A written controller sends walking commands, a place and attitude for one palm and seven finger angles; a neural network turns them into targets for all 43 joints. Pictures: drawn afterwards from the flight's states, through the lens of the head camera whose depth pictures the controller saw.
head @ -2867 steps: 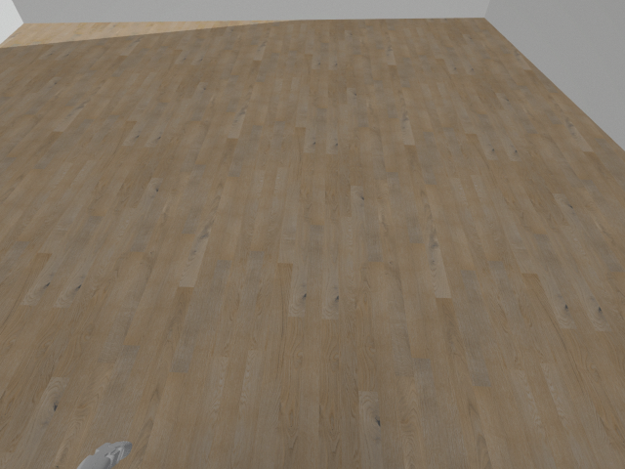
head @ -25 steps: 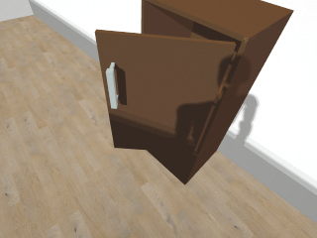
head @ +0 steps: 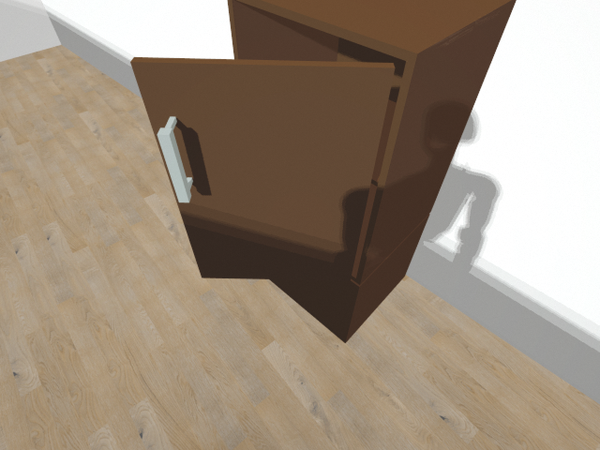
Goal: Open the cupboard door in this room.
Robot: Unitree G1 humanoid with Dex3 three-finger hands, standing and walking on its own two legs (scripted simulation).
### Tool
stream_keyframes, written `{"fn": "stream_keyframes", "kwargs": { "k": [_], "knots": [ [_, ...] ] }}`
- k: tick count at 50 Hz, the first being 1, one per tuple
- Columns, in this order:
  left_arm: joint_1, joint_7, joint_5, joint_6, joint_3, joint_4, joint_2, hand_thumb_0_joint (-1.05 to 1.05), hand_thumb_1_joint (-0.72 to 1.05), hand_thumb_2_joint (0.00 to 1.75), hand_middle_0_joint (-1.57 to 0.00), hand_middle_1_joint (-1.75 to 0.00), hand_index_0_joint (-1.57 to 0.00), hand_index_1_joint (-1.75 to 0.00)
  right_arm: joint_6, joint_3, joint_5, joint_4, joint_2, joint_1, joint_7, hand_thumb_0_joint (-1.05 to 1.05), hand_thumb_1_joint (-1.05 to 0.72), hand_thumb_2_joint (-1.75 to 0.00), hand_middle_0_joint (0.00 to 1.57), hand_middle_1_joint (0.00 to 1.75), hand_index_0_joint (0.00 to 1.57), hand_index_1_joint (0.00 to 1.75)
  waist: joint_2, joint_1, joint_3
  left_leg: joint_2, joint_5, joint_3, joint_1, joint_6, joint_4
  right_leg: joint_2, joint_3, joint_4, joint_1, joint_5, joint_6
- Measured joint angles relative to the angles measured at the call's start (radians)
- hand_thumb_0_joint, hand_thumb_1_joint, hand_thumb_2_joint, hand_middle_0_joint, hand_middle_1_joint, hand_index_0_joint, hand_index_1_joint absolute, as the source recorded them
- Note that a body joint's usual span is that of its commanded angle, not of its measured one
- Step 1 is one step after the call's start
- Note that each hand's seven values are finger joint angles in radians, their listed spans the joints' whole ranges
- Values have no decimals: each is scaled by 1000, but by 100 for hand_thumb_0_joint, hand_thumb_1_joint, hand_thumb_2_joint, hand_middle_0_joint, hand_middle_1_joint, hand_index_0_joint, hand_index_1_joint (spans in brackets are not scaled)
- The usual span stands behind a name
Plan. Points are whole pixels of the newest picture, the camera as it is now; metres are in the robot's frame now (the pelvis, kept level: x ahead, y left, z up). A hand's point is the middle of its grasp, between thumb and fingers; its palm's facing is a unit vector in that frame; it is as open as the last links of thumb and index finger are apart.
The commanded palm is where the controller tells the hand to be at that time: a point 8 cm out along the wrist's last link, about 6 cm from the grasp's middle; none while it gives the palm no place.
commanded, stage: come to a stop and stand still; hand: left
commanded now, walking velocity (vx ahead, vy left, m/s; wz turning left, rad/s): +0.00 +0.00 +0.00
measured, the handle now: (178, 161) +0.58 +0.25 +0.06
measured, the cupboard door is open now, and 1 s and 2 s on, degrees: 42 42 42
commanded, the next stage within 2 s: look again from close up in 0.10 s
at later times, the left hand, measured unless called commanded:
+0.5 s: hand out of the picture +0.02 +0.21 -0.18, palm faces +0.03 -0.98 -0.20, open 7.4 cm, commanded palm none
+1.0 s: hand (132, 376) +0.22 +0.23 -0.02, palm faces +0.25 -0.96 -0.13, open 7.6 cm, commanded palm +0.13 +0.29 -0.05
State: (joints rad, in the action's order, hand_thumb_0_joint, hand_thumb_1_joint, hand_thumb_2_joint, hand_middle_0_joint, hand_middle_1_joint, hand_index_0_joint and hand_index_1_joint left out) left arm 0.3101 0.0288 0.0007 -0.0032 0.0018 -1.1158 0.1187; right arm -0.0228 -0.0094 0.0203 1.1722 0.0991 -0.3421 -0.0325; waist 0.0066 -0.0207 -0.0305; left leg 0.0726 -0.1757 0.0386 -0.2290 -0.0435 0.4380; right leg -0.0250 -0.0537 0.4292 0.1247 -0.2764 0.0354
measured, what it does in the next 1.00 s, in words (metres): stands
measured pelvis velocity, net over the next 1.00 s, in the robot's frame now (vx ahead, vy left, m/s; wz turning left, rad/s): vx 0.01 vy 0.04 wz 0.02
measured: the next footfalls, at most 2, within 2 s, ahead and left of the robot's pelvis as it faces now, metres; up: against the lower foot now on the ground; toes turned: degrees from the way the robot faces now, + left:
none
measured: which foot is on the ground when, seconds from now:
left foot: down 0.00-1.00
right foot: down 0.00-1.00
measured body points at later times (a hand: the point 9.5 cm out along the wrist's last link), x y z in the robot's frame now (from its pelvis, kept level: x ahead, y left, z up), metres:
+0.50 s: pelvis +0.01 +0.04 -0.01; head +0.01 +0.04 +0.44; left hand +0.02 +0.26 -0.17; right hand +0.03 -0.19 -0.16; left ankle +0.03 +0.14 -0.74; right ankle -0.03 -0.09 -0.74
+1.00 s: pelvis +0.01 +0.04 -0.02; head +0.01 +0.03 +0.43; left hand +0.20 +0.28 +0.00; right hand +0.12 -0.21 -0.13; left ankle +0.03 +0.14 -0.74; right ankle -0.02 -0.09 -0.74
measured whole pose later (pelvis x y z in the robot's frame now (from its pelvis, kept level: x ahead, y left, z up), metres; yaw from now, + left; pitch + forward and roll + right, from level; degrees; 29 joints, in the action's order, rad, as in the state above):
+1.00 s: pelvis +0.01 +0.04 -0.02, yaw +1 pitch +3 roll +0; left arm 0.37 0.06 -0.15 -0.17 0.10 -0.14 0.18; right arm 0.24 -0.01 -0.02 0.80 0.21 -0.26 -0.06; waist 0.02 -0.03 0.05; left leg -0.02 -0.28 0.04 -0.40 0.02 0.63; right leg 0.06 -0.05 0.65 0.31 -0.39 -0.02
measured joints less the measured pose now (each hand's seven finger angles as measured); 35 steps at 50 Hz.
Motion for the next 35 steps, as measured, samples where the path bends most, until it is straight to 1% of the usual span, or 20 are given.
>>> {"fn": "stream_keyframes", "kwargs": {
  "k": [5, 10, 11, 12, 13, 15, 18, 24, 30, 35],
  "knots": [
    [20, -1, 1, -2, -2, -4, -23, 1, 92, 90, -20, -29, -20, -30, 5, -2, -2, -8, -5, 27, -3, 0, -91, -90, 20, 30, 20, 30, -5, 11, -10, 1, -2, 1, -1, -1, -3, -1, 1, -6, 0, 0, 1],
    [35, 0, 4, -5, -1, -8, -34, 1, 91, 90, -20, -29, -20, -30, 10, -4, -3, -14, -1, 53, -9, 0, -91, -90, 20, 30, 20, 30, -14, 21, -11, -2, -8, 4, 5, 1, -4, 2, 3, -8, -6, -4, -3],
    [35, 7, 9, -14, -4, -10, -39, 1, 91, 90, -20, -29, -20, -30, 9, -1, -2, -18, 8, 57, -10, 0, -91, -90, 20, 30, 20, 30, -7, 24, -9, 3, -14, 2, -12, 3, 27, -1, 1, -10, -3, -3, -5],
    [39, 13, 13, -24, -7, -6, -44, 1, 91, 90, -20, -29, -20, -30, 6, -3, -2, -31, 21, 58, -7, 1, -92, -90, 20, 30, 20, 30, 4, 26, -8, 4, -51, -10, -36, 10, 73, -7, 0, -7, 4, -2, -8],
    [45, 15, 16, -31, -10, 1, -48, 1, 91, 90, -20, -29, -20, -30, 6, -6, -3, -49, 35, 59, -3, 1, -92, -90, 20, 30, 20, 30, 16, 24, -7, 4, -86, -18, -51, 18, 105, -11, -1, 2, 13, -6, -10],
    [48, 14, 20, -38, -13, 7, -50, 0, 90, 90, -20, -29, -20, -30, 17, -12, -3, -77, 55, 62, 0, 1, -92, -90, 20, 30, 20, 30, 32, 15, -9, -2, -75, -25, -58, 24, 120, -12, -4, 33, 26, -23, -14],
    [42, 16, 17, -34, -9, 11, -28, 1, 90, 90, -20, -29, -20, -30, 34, -7, -3, -101, 59, 60, 2, 1, -92, -90, 20, 30, 20, 30, 15, 10, 2, -27, -94, -13, -52, 36, 134, 15, 5, 74, 33, -52, -26],
    [7, 14, 17, -18, -2, 40, 22, 1, 90, 90, -20, -29, -20, -30, 36, 3, -1, -115, 68, 58, -3, 1, -94, -90, 20, 30, 20, 30, 6, 19, 26, -56, -105, 4, -36, 59, 130, 47, 18, 95, 31, -69, -49],
    [-25, 9, 16, -11, 2, 63, 63, 0, 91, 90, -20, -29, -20, -30, 36, 12, 1, -119, 70, 65, 4, 1, -94, -90, 20, 30, 20, 30, -8, 20, 22, -76, -85, 16, -29, 72, 95, 66, 29, 85, 37, -60, -60],
    [-37, 4, 15, -6, 1, 66, 79, 0, 91, 90, -19, -29, -20, -30, 37, 19, 0, -113, 70, 68, 10, 1, -93, -90, 20, 30, 20, 30, -17, 21, 12, -84, -72, 19, -26, 76, 69, 74, 31, 69, 39, -52, -66]
  ]
}}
